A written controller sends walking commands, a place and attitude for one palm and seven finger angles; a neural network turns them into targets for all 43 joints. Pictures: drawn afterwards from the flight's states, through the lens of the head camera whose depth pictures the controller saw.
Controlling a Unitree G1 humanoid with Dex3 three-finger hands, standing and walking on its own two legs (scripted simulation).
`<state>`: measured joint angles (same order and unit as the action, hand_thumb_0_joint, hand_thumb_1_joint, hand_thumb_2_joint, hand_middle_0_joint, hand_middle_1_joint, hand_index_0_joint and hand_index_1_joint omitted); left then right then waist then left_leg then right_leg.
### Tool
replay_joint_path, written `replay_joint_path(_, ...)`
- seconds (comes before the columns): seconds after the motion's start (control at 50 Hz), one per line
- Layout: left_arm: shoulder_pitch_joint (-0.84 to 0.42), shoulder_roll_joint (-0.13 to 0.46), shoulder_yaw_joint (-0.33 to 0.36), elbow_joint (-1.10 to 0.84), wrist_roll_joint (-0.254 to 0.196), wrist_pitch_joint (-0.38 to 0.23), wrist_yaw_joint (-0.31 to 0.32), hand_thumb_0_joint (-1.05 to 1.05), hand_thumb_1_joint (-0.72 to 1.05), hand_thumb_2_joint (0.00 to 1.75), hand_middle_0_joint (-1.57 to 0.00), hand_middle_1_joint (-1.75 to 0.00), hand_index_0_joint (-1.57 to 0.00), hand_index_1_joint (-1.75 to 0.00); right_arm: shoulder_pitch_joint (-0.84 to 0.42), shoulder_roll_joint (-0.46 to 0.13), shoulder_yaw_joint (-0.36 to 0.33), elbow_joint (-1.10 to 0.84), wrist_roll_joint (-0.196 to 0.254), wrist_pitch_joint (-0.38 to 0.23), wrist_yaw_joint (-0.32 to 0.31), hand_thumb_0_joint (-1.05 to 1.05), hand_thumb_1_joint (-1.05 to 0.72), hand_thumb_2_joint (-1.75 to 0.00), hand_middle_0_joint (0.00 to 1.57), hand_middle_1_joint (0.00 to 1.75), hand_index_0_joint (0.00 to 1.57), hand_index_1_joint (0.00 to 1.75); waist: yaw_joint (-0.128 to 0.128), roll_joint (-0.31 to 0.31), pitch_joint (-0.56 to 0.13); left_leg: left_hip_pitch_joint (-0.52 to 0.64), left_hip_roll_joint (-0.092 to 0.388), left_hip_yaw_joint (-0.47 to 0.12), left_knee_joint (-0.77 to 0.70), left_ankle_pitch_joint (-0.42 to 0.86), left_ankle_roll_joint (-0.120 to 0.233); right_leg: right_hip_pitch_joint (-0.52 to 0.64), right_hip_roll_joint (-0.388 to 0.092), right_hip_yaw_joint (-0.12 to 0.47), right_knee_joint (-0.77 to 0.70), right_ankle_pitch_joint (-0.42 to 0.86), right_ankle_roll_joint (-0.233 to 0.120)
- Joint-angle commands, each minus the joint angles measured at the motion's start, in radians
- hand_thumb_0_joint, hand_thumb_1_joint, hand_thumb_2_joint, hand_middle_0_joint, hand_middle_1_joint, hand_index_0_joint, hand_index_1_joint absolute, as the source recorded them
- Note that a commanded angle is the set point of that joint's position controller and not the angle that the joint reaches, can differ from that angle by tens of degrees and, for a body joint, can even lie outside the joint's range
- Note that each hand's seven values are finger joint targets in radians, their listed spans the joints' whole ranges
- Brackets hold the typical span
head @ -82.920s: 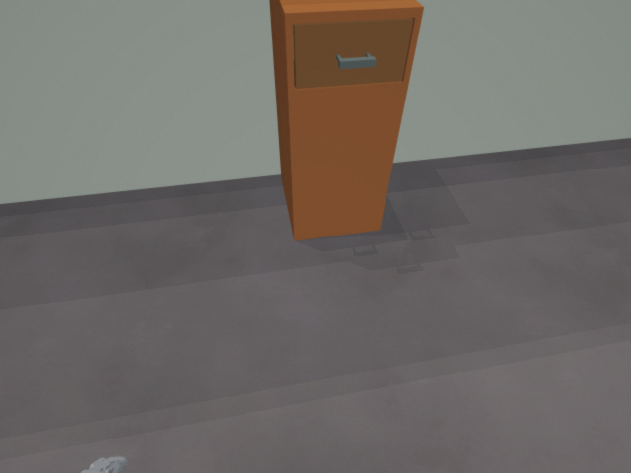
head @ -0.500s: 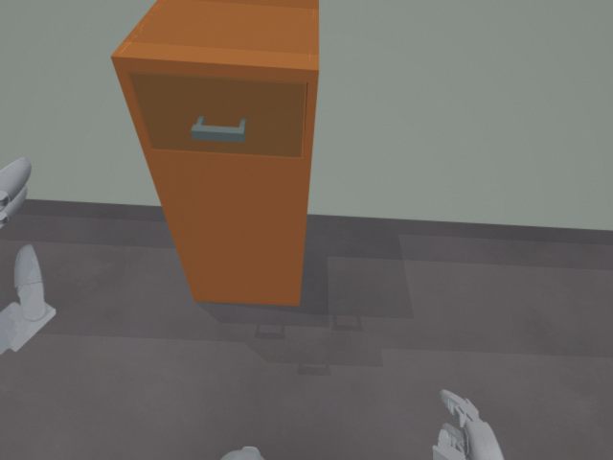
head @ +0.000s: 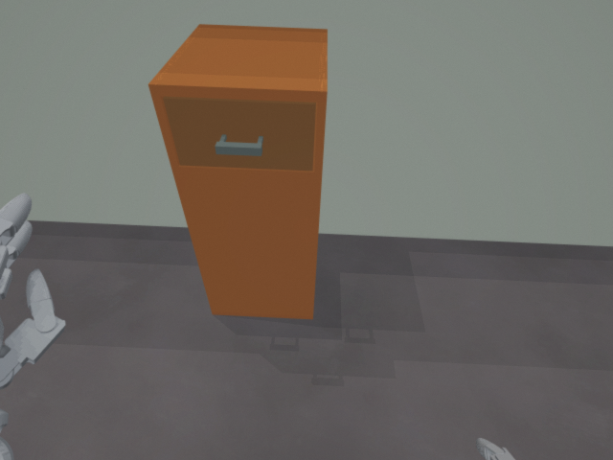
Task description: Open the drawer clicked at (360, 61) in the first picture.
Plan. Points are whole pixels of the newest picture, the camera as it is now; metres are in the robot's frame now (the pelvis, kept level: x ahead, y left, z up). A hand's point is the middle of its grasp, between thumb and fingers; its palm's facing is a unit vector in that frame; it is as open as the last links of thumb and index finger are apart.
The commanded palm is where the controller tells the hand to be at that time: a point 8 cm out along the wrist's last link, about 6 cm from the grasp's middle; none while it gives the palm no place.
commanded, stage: stop stepping back and stand still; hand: left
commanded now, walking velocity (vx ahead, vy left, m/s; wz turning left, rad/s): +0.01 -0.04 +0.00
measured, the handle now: (240, 144) +0.78 +0.20 +0.01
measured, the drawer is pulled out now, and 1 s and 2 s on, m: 0.00 0.00 0.00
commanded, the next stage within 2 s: let the arm hang, fingers relaxed in 0.54 s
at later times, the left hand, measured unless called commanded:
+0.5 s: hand (26, 331) +0.18 +0.27 +0.18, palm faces +0.37 -0.82 -0.43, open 7.4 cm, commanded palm +0.12 +0.31 +0.20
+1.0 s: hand out of the picture -0.02 +0.20 -0.18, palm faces -0.07 -0.99 -0.14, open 7.3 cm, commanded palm none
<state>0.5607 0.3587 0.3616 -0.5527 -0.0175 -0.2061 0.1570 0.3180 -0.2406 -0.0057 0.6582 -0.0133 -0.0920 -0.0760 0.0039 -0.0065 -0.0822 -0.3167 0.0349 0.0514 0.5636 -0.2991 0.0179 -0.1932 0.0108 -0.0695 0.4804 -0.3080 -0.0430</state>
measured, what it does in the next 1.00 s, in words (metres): steps on the spot: left foot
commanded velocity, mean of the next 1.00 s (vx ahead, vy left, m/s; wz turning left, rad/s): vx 0.00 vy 0.00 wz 0.00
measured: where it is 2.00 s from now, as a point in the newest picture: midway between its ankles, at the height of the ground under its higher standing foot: outside the picture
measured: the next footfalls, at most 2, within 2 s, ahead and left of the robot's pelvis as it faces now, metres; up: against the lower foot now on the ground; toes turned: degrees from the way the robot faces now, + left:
left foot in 0.02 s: +0.06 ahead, +0.13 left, +0.00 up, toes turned +4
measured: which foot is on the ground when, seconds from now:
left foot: up 0.00-0.00, down 0.02-1.00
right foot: down 0.00-1.00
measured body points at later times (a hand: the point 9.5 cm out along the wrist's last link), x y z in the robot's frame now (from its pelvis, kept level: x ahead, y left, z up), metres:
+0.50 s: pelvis -0.01 +0.03 +0.00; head +0.00 +0.05 +0.45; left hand +0.16 +0.31 +0.20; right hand +0.17 -0.18 -0.07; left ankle +0.02 +0.13 -0.74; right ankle -0.03 -0.09 -0.74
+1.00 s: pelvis -0.04 +0.03 +0.00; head -0.01 +0.05 +0.45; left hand -0.02 +0.25 -0.16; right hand +0.00 -0.26 -0.13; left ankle +0.02 +0.13 -0.74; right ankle -0.03 -0.09 -0.74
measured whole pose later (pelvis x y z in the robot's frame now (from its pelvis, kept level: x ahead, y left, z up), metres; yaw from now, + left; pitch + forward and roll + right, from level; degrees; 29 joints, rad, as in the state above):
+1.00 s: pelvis -0.04 +0.03 +0.00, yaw +0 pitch -1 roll -1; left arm 0.29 0.21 -0.03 0.97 0.03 0.04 -0.02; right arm 0.23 -0.30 0.00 0.98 -0.03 0.02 0.00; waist -0.02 -0.04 0.07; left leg -0.31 0.02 0.06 0.49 -0.17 0.02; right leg -0.23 -0.02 -0.06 0.49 -0.25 0.00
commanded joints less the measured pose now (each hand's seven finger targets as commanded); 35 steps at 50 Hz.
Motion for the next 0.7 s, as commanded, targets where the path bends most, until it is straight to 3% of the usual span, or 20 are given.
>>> replay_joint_path(0.0, -0.06, 0.209, 0.129, -0.257, -0.013, -0.054, 0.022, 0.0, 0.9, 0.9, -0.2, -0.3, -0.2, -0.3, -0.177, -0.099, -0.037, -0.202, 0.011, -0.072, -0.004, 0.0, -0.9, -0.9, 0.2, 0.3, 0.2, 0.3, -0.001, 0.013, 0.036, 0.13, 0.067, -0.07, -0.133, 0.193, 0.036, -0.049, -0.101, 0.139, -0.075, 0.129, 0.019)
replay_joint_path(0.02, -0.031, 0.213, 0.139, -0.255, -0.016, -0.056, 0.018, 0.0, 0.9, 0.9, -0.2, -0.3, -0.2, -0.3, -0.176, -0.097, -0.039, -0.203, 0.019, -0.072, -0.001, 0.0, -0.9, -0.9, 0.2, 0.3, 0.2, 0.3, 0.001, 0.024, 0.016, 0.129, 0.086, -0.084, -0.127, 0.217, 0.034, -0.038, -0.086, 0.128, -0.07, 0.141, 0.032)
replay_joint_path(0.06, -0.013, 0.214, 0.158, -0.281, -0.012, -0.055, 0.014, 0.0, 0.9, 0.9, -0.2, -0.3, -0.2, -0.3, -0.169, -0.084, -0.023, -0.2, 0.017, -0.075, 0.002, 0.0, -0.9, -0.9, 0.2, 0.3, 0.2, 0.3, -0.005, 0.109, 0.014, 0.098, 0.089, -0.096, -0.161, 0.247, 0.028, -0.019, -0.049, 0.074, -0.029, 0.174, 0.043)
replay_joint_path(0.1, -0.005, 0.189, 0.14, -0.278, -0.012, -0.058, 0.014, 0.0, 0.9, 0.9, -0.2, -0.3, -0.2, -0.3, -0.169, -0.079, -0.018, -0.204, 0.021, -0.08, 0.009, 0.0, -0.9, -0.9, 0.2, 0.3, 0.2, 0.3, -0.008, 0.094, 0.006, 0.066, 0.1, -0.102, -0.162, 0.295, 0.026, 0.024, -0.035, 0.051, -0.008, 0.226, 0.047)
replay_joint_path(0.2, 0.035, 0.178, 0.143, -0.265, -0.024, -0.06, 0.01, 0.0, 0.9, 0.9, -0.2, -0.3, -0.2, -0.3, -0.165, -0.074, -0.015, -0.21, 0.022, -0.082, 0.019, 0.0, -0.9, -0.9, 0.2, 0.3, 0.2, 0.3, -0.013, 0.086, -0.029, 0.063, 0.074, -0.065, -0.143, 0.299, 0.0, 0.057, -0.041, 0.066, -0.033, 0.293, 0.041)
replay_joint_path(0.34, 0.027, 0.175, 0.141, -0.267, -0.029, -0.047, 0.007, 0.0, 0.9, 0.9, -0.2, -0.3, -0.2, -0.3, -0.18, -0.066, -0.006, -0.223, 0.019, -0.071, 0.016, 0.0, -0.9, -0.9, 0.2, 0.3, 0.2, 0.3, -0.012, 0.088, -0.019, 0.053, 0.067, -0.059, -0.182, 0.2, -0.009, 0.047, -0.033, 0.064, -0.068, 0.243, 0.048)
replay_joint_path(0.6, 0.048, 0.171, 0.135, -0.268, -0.027, -0.04, 0.01, 0.0, 0.9, 0.9, -0.2, -0.3, -0.2, -0.3, -0.189, -0.069, -0.01, -0.228, 0.019, -0.067, 0.009, 0.0, -0.9, -0.9, 0.2, 0.3, 0.2, 0.3, -0.007, 0.082, -0.013, 0.048, 0.053, -0.065, -0.208, 0.144, -0.016, 0.052, -0.034, 0.055, -0.106, 0.198, 0.052)
replay_joint_path(0.62, -0.065, 0.031, -0.277, 0.613, 0.069, 0.101, -0.126, 0.0, 0.9, 0.9, -0.2, -0.3, -0.2, -0.3, -0.26, -0.28, -0.077, 0.045, 0.018, -0.122, 0.093, 0.0, -0.9, -0.9, 0.2, 0.3, 0.2, 0.3, -0.039, 0.085, 0.102, -0.04, 0.082, -0.092, -0.04, 0.281, -0.003, -0.112, -0.121, 0.032, 0.022, 0.272, 0.032)
replay_joint_path(0.64, -0.09, 0.041, -0.241, 0.652, 0.056, 0.178, -0.146, 0.0, 0.9, 0.9, -0.2, -0.3, -0.2, -0.3, -0.178, -0.225, -0.077, 0.053, 0.019, -0.049, 0.09, 0.0, -0.9, -0.9, 0.2, 0.3, 0.2, 0.3, -0.029, 0.077, 0.026, 0.042, 0.085, -0.071, -0.051, 0.316, -0.009, -0.128, -0.12, 0.093, -0.004, 0.24, 0.029)
replay_joint_path(0.66, -0.121, 0.027, -0.26, 0.678, 0.063, 0.186, -0.152, 0.0, 0.9, 0.9, -0.2, -0.3, -0.2, -0.3, -0.153, -0.215, -0.073, 0.057, 0.009, -0.029, 0.087, 0.0, -0.9, -0.9, 0.2, 0.3, 0.2, 0.3, -0.025, 0.012, -0.005, 0.051, 0.097, -0.085, -0.042, 0.331, 0.004, -0.131, -0.1, 0.079, 0.019, 0.192, 0.024)
replay_joint_path(0.68, -0.156, 0.039, -0.256, 0.721, 0.059, 0.189, -0.157, 0.0, 0.9, 0.9, -0.2, -0.3, -0.2, -0.3, -0.15, -0.222, -0.06, 0.047, 0.008, -0.004, 0.084, 0.0, -0.9, -0.9, 0.2, 0.3, 0.2, 0.3, -0.02, -0.009, -0.001, 0.015, 0.108, -0.122, -0.075, 0.302, 0.028, -0.105, -0.083, 0.06, 0.039, 0.138, 0.025)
